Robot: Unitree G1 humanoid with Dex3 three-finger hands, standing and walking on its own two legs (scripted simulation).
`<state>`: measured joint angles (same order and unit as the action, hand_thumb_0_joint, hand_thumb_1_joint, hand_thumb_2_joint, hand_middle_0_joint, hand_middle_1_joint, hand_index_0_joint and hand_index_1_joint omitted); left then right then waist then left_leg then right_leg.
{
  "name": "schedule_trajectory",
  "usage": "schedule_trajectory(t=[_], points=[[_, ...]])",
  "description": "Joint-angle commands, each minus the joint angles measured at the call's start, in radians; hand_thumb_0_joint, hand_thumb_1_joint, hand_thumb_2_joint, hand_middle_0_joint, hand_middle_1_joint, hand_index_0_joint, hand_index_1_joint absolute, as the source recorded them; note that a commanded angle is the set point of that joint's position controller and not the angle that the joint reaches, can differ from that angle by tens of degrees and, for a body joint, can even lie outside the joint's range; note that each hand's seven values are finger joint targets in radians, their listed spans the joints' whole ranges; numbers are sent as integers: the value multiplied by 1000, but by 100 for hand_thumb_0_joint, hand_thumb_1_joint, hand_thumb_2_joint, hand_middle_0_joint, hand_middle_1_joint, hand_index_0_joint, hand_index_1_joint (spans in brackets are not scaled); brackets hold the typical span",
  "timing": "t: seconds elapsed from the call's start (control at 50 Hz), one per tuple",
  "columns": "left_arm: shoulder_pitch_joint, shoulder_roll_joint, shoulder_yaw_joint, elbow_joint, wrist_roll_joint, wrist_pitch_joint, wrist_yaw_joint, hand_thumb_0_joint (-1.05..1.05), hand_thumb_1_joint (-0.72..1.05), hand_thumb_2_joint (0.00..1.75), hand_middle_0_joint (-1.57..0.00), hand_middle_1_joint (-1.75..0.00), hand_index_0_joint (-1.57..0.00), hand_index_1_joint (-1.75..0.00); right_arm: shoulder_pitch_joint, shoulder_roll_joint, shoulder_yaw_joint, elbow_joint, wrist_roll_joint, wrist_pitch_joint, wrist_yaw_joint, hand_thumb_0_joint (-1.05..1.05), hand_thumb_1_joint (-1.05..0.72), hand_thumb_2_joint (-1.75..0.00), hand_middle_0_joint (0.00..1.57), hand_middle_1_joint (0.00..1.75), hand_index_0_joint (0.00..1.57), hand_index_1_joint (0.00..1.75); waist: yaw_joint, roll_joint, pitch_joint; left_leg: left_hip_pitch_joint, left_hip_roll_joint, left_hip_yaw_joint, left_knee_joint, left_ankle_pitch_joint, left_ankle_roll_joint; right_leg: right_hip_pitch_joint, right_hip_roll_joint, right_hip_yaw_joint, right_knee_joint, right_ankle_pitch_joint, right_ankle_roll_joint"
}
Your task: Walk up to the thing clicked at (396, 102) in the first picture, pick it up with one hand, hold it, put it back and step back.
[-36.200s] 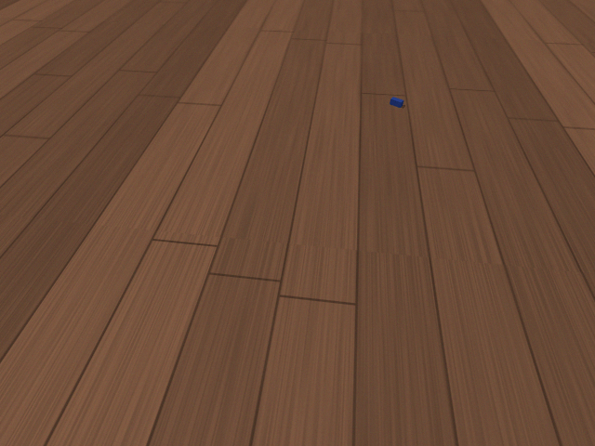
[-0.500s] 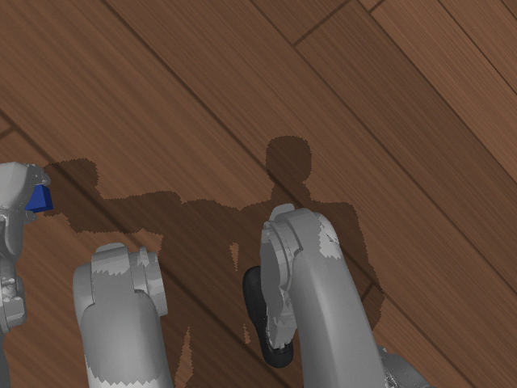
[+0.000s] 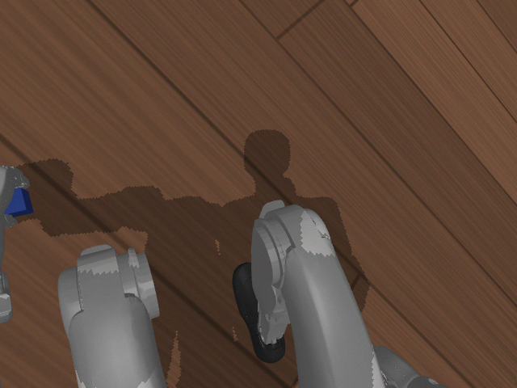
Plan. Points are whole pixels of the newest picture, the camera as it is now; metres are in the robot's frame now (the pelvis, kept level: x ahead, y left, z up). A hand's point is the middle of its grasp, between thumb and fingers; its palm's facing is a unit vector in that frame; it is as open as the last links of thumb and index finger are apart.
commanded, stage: rest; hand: left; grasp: from above
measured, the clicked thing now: out of the picture +0.41 +0.31 -0.27
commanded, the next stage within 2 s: open in 0.46 s
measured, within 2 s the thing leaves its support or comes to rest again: rests again in 1.94 s
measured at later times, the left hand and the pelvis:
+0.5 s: hand (2, 205) +0.41 +0.29 -0.24, palm faces -0.44 -0.13 -0.89, open 6.7 cm; pelvis -0.01 +0.00 +0.00, yaw -1 degrees
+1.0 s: hand (3, 208) +0.40 +0.29 -0.24, palm faces -0.43 -0.12 -0.89, open 8.5 cm; pelvis -0.01 +0.00 +0.00, yaw -2 degrees
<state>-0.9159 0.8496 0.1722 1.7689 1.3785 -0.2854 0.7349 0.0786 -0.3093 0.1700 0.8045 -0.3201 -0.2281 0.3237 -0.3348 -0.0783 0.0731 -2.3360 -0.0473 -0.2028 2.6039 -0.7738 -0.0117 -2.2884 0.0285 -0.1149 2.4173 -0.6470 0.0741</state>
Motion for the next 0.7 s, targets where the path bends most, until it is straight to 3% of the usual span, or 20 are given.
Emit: schedule_trajectory(t=[0.0,0.1,0.14,0.24,0.32,0.38,0.4,0.42,0.48,0.54,0.58,0.68], points=[[-253,207,1,-92,-17,-4,56,0,99,33,-139,-12,-137,-14,158,-333,-92,11,-1,-19,-2,0,-91,-90,20,30,20,30,-35,433,-609,457,23,107,-301,253,26,350,39,-136,-185,230,-73],[-227,223,12,-64,-22,14,71,0,98,32,-139,-9,-136,-12,162,-338,-82,3,0,-22,6,0,-90,-90,20,30,20,30,-34,445,-621,474,28,89,-315,286,21,357,38,-142,-173,256,-75],[-256,212,-3,-55,-20,17,63,0,99,30,-138,-10,-136,-13,145,-334,-72,-3,-4,-32,15,0,-90,-90,20,30,20,30,-53,425,-584,453,29,90,-295,262,23,352,35,-143,-170,245,-74],[-250,225,-6,-42,-38,27,59,0,98,31,-140,-5,-136,-10,138,-355,-72,-6,4,-42,17,0,-90,-90,20,30,20,30,-47,422,-551,425,28,82,-319,212,25,342,37,-142,-189,196,-79],[-244,221,-8,-26,-39,22,51,0,96,29,-138,-6,-134,-10,152,-354,-64,-17,0,-42,19,0,-90,-90,20,30,20,30,-62,406,-570,436,29,81,-307,235,27,363,38,-145,-188,223,-77],[-236,236,-5,-21,-46,18,49,0,94,30,-137,-6,-133,-10,145,-352,-52,-17,7,-41,17,0,-90,-90,20,30,20,30,-54,403,-579,441,32,74,-310,247,26,377,43,-145,-193,232,-80],[-251,216,-30,-13,-46,16,42,0,94,31,-138,-6,-134,-10,134,-344,-44,-21,8,-49,20,0,-90,-90,20,30,20,30,-69,401,-542,429,31,77,-294,236,26,364,35,-144,-185,228,-77],[-245,223,-30,-22,-49,14,46,0,96,29,-136,-8,-133,-11,125,-349,-44,-21,3,-49,17,0,-90,-90,20,30,20,30,-57,394,-552,423,33,75,-305,221,26,374,43,-143,-200,212,-81],[-259,232,-43,-31,-48,13,44,0,95,28,-137,-5,-134,-9,123,-362,-43,-24,8,-56,15,0,-90,-90,20,30,20,30,-58,407,-530,423,33,71,-310,199,25,346,41,-146,-199,190,-82],[-234,237,-31,-16,-49,9,53,0,93,28,-135,-7,-132,-10,135,-357,-35,-26,7,-48,12,0,-90,-90,20,30,20,30,-55,396,-554,425,33,68,-318,222,24,379,45,-145,-202,211,-84],[-239,226,-42,-23,-46,7,53,0,77,41,-119,-16,-116,-21,135,-354,-34,-25,0,-50,14,0,-90,-90,20,30,20,30,-62,407,-556,434,36,70,-312,231,23,385,47,-147,-203,221,-83],[-248,232,-41,-29,-51,7,54,0,42,39,-95,-23,-92,-26,141,-362,-25,-35,1,-57,22,0,-90,-90,20,30,20,30,-71,411,-544,452,39,64,-310,250,21,379,44,-152,-200,240,-81]])
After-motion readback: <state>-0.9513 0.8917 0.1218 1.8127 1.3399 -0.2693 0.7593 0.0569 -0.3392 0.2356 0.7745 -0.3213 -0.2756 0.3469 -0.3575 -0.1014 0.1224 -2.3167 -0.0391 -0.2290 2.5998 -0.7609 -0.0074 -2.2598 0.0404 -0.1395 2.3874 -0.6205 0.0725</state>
